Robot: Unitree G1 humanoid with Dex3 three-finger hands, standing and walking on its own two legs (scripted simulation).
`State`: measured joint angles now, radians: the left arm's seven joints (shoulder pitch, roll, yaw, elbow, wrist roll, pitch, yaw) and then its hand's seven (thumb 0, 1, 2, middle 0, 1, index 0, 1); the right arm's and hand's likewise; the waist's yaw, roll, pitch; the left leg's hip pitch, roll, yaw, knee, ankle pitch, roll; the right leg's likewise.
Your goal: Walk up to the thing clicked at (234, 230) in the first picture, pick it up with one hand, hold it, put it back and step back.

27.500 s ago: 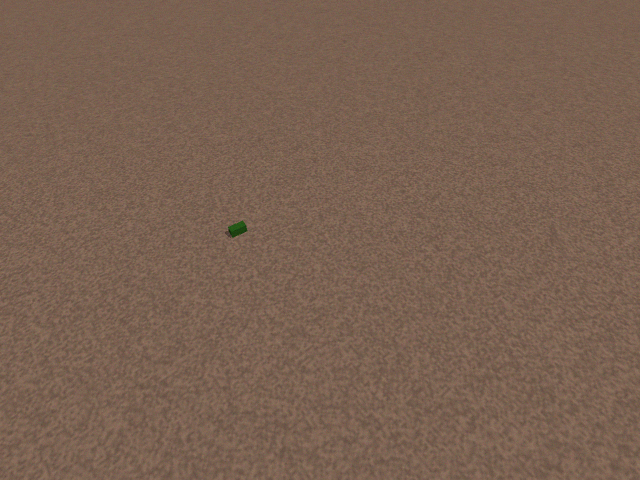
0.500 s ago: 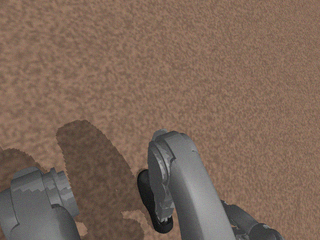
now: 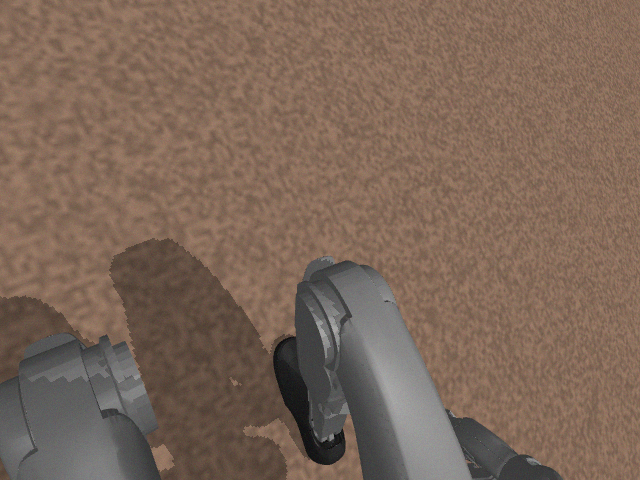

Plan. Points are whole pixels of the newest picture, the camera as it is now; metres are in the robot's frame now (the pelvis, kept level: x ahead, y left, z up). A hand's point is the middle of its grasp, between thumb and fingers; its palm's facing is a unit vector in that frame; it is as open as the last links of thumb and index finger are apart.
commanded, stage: withdraw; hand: left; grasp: from above
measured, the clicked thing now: out of the picture +0.42 +0.35 -0.27
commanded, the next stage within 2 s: home in 0.86 s
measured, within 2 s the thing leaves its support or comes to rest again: neither
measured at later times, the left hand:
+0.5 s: hand out of the picture +0.40 +0.38 -0.06, palm faces -0.46 -0.12 -0.88, open 12.5 cm
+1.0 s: hand out of the picture +0.41 +0.37 -0.11, palm faces -0.35 -0.09 -0.93, open 12.1 cm
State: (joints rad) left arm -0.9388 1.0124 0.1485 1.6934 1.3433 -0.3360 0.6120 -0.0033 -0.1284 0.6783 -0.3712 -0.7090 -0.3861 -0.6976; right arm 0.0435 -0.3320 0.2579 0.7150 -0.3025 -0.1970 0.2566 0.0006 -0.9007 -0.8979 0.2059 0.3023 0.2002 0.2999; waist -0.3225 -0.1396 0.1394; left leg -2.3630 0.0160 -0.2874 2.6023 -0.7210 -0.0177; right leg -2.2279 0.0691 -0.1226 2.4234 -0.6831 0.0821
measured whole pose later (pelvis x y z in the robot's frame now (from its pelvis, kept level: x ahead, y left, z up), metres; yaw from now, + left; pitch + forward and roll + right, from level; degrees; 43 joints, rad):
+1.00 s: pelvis -0.01 -0.01 +0.04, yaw +6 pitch +33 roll -10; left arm -0.93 0.81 0.12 1.37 1.28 -0.25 0.39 0.00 -0.18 0.73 -0.37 -0.70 -0.38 -0.71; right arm 0.17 -0.27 0.06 0.74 -0.15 -0.02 0.14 0.00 -0.91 -0.90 0.20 0.30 0.20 0.30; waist -0.23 -0.01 -0.05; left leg -2.36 0.00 -0.16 2.41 -0.63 -0.01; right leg -2.25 0.01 -0.04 2.32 -0.65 0.06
